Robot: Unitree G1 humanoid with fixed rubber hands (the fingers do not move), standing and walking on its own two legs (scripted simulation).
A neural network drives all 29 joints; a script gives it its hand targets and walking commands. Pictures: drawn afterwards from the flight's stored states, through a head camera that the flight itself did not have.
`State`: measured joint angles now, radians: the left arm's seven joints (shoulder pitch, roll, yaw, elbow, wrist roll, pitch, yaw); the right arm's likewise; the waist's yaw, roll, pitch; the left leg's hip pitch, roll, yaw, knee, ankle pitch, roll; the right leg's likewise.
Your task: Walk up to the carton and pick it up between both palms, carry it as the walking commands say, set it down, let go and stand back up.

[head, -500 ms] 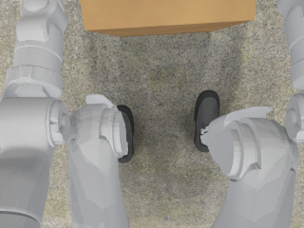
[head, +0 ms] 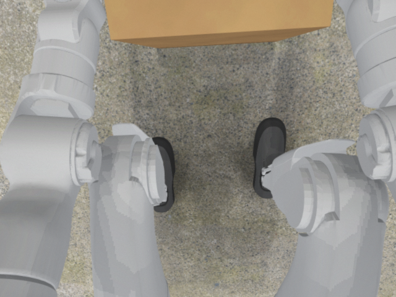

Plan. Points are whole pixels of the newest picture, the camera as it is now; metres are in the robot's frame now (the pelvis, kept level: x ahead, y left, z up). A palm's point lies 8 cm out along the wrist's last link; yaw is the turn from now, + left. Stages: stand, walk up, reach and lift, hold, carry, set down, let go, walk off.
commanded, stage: reach and lift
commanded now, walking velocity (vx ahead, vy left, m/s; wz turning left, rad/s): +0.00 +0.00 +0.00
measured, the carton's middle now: out of the picture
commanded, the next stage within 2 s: none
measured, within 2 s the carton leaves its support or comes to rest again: leaves its support in 0.68 s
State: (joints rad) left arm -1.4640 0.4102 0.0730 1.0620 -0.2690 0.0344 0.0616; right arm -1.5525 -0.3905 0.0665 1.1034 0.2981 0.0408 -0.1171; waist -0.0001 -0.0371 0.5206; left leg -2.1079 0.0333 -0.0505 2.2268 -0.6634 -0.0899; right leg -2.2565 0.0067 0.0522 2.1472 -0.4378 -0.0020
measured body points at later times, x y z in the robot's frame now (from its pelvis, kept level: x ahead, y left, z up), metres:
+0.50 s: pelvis +0.00 +0.00 +0.00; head +0.38 -0.01 +0.23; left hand +0.56 +0.18 -0.18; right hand +0.58 -0.17 -0.18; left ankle +0.10 +0.15 -0.34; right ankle +0.15 -0.12 -0.34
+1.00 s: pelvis -0.02 +0.00 -0.01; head +0.34 -0.01 +0.24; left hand +0.55 +0.18 -0.15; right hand +0.57 -0.17 -0.13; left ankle +0.10 +0.15 -0.34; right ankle +0.15 -0.12 -0.34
